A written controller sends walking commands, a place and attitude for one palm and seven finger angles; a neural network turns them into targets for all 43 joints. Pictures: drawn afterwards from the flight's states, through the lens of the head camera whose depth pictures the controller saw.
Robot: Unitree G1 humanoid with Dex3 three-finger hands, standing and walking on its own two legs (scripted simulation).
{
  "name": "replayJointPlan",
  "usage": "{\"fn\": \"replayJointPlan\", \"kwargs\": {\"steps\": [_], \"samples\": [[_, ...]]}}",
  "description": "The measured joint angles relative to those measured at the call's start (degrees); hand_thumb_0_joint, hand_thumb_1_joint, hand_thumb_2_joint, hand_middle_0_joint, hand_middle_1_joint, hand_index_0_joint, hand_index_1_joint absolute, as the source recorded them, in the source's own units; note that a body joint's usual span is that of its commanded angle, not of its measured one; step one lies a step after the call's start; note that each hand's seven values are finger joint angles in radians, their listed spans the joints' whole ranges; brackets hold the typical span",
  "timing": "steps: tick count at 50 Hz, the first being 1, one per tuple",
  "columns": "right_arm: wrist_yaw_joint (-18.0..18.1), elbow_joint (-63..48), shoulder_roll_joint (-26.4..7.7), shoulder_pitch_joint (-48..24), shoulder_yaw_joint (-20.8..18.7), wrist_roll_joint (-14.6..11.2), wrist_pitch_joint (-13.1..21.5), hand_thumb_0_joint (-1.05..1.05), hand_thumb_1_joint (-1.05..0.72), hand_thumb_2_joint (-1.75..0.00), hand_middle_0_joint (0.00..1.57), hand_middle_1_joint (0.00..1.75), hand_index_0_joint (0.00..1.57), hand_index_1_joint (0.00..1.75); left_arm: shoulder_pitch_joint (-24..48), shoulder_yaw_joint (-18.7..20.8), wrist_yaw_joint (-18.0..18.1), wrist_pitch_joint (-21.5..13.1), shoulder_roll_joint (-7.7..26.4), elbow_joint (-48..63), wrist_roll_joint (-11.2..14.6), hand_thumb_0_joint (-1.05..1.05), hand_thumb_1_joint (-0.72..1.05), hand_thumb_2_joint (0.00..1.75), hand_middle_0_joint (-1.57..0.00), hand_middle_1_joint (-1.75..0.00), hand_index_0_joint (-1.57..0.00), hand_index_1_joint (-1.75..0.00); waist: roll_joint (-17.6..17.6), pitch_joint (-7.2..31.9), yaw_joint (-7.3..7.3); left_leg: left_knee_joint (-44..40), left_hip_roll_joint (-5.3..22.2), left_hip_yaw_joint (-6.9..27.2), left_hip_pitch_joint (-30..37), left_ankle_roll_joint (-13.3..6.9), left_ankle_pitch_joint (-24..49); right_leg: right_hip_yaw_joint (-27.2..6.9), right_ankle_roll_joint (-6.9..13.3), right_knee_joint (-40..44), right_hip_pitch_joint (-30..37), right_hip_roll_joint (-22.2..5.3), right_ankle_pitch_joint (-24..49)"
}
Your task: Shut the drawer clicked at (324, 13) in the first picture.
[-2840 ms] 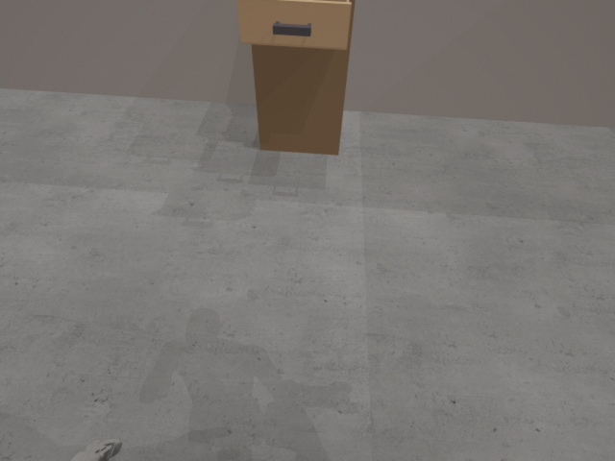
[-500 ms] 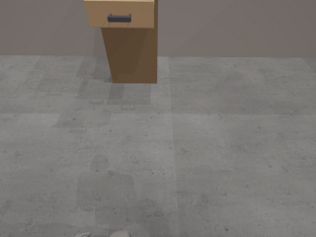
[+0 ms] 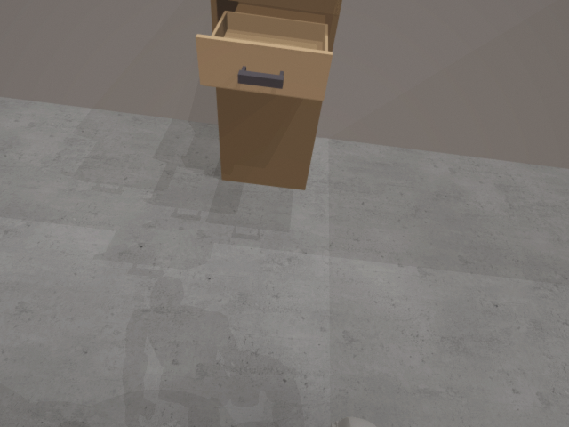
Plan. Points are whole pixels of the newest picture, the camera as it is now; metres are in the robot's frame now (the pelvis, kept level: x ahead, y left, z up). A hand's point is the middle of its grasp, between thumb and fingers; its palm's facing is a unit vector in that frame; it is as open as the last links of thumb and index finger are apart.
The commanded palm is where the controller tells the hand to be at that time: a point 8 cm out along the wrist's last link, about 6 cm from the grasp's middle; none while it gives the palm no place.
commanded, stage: walk to a spot facing it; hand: left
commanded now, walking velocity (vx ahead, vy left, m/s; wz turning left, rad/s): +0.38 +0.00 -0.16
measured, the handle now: (261, 75) +0.99 +0.15 -0.02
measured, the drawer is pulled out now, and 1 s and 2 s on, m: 0.30 0.30 0.30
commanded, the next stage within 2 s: take the last steps up to it in 0.64 s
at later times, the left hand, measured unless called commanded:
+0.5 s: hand (241, 315) +0.34 +0.10 -0.17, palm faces -0.06 -0.98 -0.19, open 7.3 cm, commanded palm none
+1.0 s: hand (211, 323) +0.33 +0.16 -0.19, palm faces +0.12 -0.98 -0.13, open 7.3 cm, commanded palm none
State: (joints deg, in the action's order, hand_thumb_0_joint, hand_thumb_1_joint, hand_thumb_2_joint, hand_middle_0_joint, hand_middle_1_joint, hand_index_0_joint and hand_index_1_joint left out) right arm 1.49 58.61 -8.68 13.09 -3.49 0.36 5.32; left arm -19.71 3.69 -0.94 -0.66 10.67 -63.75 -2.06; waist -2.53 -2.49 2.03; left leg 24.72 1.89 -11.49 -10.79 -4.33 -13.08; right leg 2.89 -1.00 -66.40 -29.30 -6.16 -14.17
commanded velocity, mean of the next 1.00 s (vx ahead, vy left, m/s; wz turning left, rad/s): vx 0.31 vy -0.01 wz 0.03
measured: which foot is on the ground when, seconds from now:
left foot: down 0.00-0.38, up 0.40-0.84, down 0.86-1.00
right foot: up 0.00-0.36, down 0.38-0.86, up 0.88-1.00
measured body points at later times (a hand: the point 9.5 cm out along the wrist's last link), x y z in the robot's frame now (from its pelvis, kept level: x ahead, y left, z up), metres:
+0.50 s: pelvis +0.22 -0.06 -0.02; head +0.24 -0.07 +0.43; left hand +0.34 +0.15 -0.16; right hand +0.10 -0.26 -0.17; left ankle +0.12 +0.07 -0.64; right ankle +0.27 -0.15 -0.74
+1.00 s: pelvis +0.39 +0.00 -0.01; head +0.41 +0.02 +0.44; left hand +0.32 +0.21 -0.18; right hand +0.50 -0.23 -0.14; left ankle +0.45 +0.07 -0.74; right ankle +0.34 -0.14 -0.66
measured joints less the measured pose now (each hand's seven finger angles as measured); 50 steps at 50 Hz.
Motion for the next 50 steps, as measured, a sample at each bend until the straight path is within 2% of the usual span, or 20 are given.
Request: {"fn": "replayJointPlan", "kwargs": {"steps": [5,9,15,18,19,20,22,23,25,28,31,34,37,42,43,44,46,48,50], "samples": [[0.0,3.7,-0.4,5.9,0.7,0.0,-0.3,-0.02,-0.96,-0.9,0.21,0.3,0.2,0.3,3.8,0.3,-0.2,0.6,0.0,1.8,0.0,0.0,0.91,0.89,-0.2,-0.3,-0.2,-0.3,-0.1,0.7,-0.66,-6.5,-1.3,-1.0,6.2,0.3,-0.1,-0.5,-1.3,4.5,-5.2,-1.2,5.9],[0.0,6.2,0.7,10.0,1.2,0.2,-0.5,-0.01,-0.94,-0.9,0.2,0.3,0.2,0.3,7.3,0.2,-0.5,1.0,-0.1,2.5,0.1,0.0,0.91,0.89,-0.19,-0.3,-0.2,-0.3,0.1,0.4,-1.96,-8.7,-1.5,-1.6,10.4,1.2,-1.9,0.9,-1.2,12.6,-5.2,-1.3,7.4],[-0.2,9.0,2.2,14.9,1.7,1.0,-0.8,0.0,-0.92,-0.9,0.2,0.3,0.2,0.3,12.9,-0.4,-0.7,0.9,-0.4,3.8,0.4,0.0,0.91,0.89,-0.19,-0.3,-0.2,-0.3,1.4,-1.2,-5.18,-8.1,-0.7,-2.8,15.4,3.6,-7.0,3.3,1.4,25.3,-1.3,0.7,4.8],[-0.3,10.4,2.6,17.0,1.8,1.0,-1.3,0.0,-0.92,-0.9,0.2,0.3,0.2,0.3,15.0,-0.7,-0.7,-0.6,-0.7,5.1,0.3,0.01,0.91,0.89,-0.2,-0.3,-0.2,-0.3,2.9,-1.9,-5.95,-2.5,1.4,-3.0,16.0,5.4,-12.1,5.1,3.6,32.0,3.6,3.2,3.3],[-0.6,11.0,3.0,17.8,1.9,0.7,-1.6,0.0,-0.91,-0.9,0.2,0.3,0.2,0.3,15.3,-0.8,-0.7,-1.6,-0.4,5.7,0.2,0.0,0.91,0.89,-0.2,-0.3,-0.2,-0.3,2.5,-1.8,-5.84,3.6,2.2,-2.7,14.2,5.5,-14.2,5.3,4.7,34.1,5.6,3.3,5.5],[-0.8,11.4,3.3,17.7,2.0,0.4,-2.1,0.0,-0.91,-0.9,0.21,0.3,0.2,0.3,15.5,-0.6,-0.4,-2.6,-0.5,6.2,0.3,0.0,0.91,0.89,-0.2,-0.3,-0.2,-0.3,2.6,-2.0,-5.39,13.7,3.0,-0.9,10.5,5.3,-15.6,5.5,5.2,32.3,5.3,3.5,6.5],[-1.0,11.4,3.1,16.0,1.8,0.0,-3.2,0.0,-0.91,-0.9,0.21,0.3,0.2,0.3,15.2,-0.6,-0.1,-3.5,-0.8,6.6,0.9,0.0,0.91,0.89,-0.2,-0.3,-0.2,-0.3,3.3,-2.3,-5.15,34.1,3.3,4.6,1.6,4.3,-15.2,6.2,5.5,29.6,6.4,4.3,2.8],[-1.1,11.0,2.9,14.8,1.5,0.0,-3.6,0.0,-0.91,-0.9,0.21,0.3,0.2,0.3,14.5,-0.7,0.1,-3.6,-1.0,6.5,1.1,0.0,0.91,0.89,-0.2,-0.3,-0.2,-0.3,3.6,-2.1,-5.03,40.9,3.3,6.2,-2.5,4.0,-13.0,6.5,5.4,30.2,7.7,4.7,1.5],[-1.1,9.5,2.2,12.0,0.9,0.4,-3.9,0.01,-0.91,-0.9,0.21,0.3,0.2,0.3,12.7,-0.9,0.6,-3.5,-1.6,5.7,1.1,0.0,0.91,0.89,-0.2,-0.3,-0.2,-0.3,4.0,-1.3,-5.03,46.8,4.2,7.8,-9.6,3.9,-8.0,6.9,4.7,33.5,10.7,5.5,1.2],[-1.1,6.4,1.3,7.9,0.5,0.7,-4.0,0.0,-0.91,-0.9,0.2,0.29,0.2,0.3,9.7,0.1,2.0,-3.9,-1.7,4.6,1.4,-0.02,0.94,0.89,-0.2,-0.3,-0.21,-0.3,4.4,0.2,-5.07,44.8,5.8,9.0,-17.6,4.7,-3.3,7.7,4.8,39.0,15.0,6.3,2.0],[-1.4,3.7,0.4,4.2,0.0,0.9,-4.1,0.0,-0.92,-0.9,0.2,0.29,0.2,0.3,7.0,-0.1,2.0,-4.0,-0.9,3.4,0.9,-0.02,0.96,0.89,-0.2,-0.3,-0.21,-0.3,4.5,1.4,-4.49,38.9,6.7,8.8,-22.2,5.5,-0.3,8.5,4.6,42.9,18.7,6.6,1.9],[-1.6,2.2,-1.2,1.0,-0.6,0.9,-4.4,0.01,-0.93,-0.9,0.2,0.29,0.2,0.3,4.4,-0.7,1.7,-4.0,-0.9,2.1,0.7,-0.02,0.95,0.89,-0.2,-0.3,-0.2,-0.3,4.6,1.9,-3.6,31.2,6.8,7.9,-23.4,5.8,2.2,9.4,3.8,45.3,22.0,6.4,1.1],[-2.4,1.1,-2.5,-1.5,-0.6,0.8,-4.5,0.01,-0.94,-0.9,0.2,0.29,0.2,0.3,1.9,-1.3,1.5,-3.9,-1.2,1.1,0.6,-0.01,0.94,0.89,-0.2,-0.3,-0.2,-0.3,4.2,1.5,-2.2,22.6,6.1,6.8,-21.8,5.4,3.1,10.4,2.5,45.9,24.8,5.8,-0.7],[-2.8,-0.3,-3.1,-4.9,0.3,0.8,-3.8,0.0,-0.93,-0.9,0.2,0.29,0.19,0.3,-2.2,-1.8,1.4,-3.0,-1.4,-0.4,0.5,0.0,0.92,0.89,-0.2,-0.3,-0.2,-0.3,2.7,-0.1,0.38,11.1,3.5,4.7,-14.3,3.6,2.2,11.3,-0.2,41.9,27.8,3.8,-6.3],[-2.8,-0.8,-3.2,-5.2,0.5,1.0,-3.2,0.0,-0.93,-0.9,0.2,0.29,0.2,0.3,-3.4,-1.8,1.4,-2.8,-1.6,-0.7,0.7,0.0,0.92,0.89,-0.2,-0.3,-0.2,-0.3,2.6,-0.1,0.71,8.5,3.1,4.4,-12.0,2.7,3.6,11.0,-0.6,38.1,26.8,3.1,-8.4],[-2.5,-1.2,-2.9,-5.7,0.6,1.2,-2.6,0.0,-0.93,-0.9,0.2,0.29,0.2,0.3,-3.7,-1.8,1.3,-2.2,-1.5,-1.2,0.9,0.0,0.92,0.89,-0.2,-0.3,-0.2,-0.3,1.9,-0.6,0.7,9.7,2.4,4.0,-12.1,1.6,3.2,9.8,-0.3,31.3,24.4,2.0,-10.9],[-2.0,-1.8,-2.1,-6.1,1.2,1.0,-1.9,0.0,-0.92,-0.9,0.2,0.29,0.2,0.3,-3.5,-1.8,1.2,-0.9,-1.3,-1.8,1.0,0.0,0.91,0.89,-0.2,-0.3,-0.2,-0.3,0.9,-1.7,0.96,11.7,1.6,2.9,-11.3,0.2,0.7,5.1,0.7,14.9,17.7,2.0,-14.6],[-1.4,-1.8,-1.0,-5.6,1.6,0.9,-1.6,0.0,-0.92,-0.9,0.2,0.29,0.2,0.3,-2.7,-1.4,1.0,-0.3,-1.2,-2.1,0.9,0.0,0.91,0.89,-0.2,-0.3,-0.2,-0.3,0.5,-1.9,0.88,9.7,1.0,2.0,-8.9,0.0,0.1,2.6,1.2,3.9,11.5,2.0,-12.1],[-1.0,-1.1,0.1,-4.4,1.9,0.7,-1.4,0.0,-0.92,-0.9,0.2,0.29,0.2,0.3,-1.6,-1.1,0.7,-0.1,-1.0,-1.8,0.7,0.01,0.91,0.89,-0.2,-0.3,-0.2,-0.3,0.2,-1.7,0.75,5.9,0.1,1.3,-6.2,0.1,1.1,1.5,1.0,0.5,7.0,1.3,-8.0]]}}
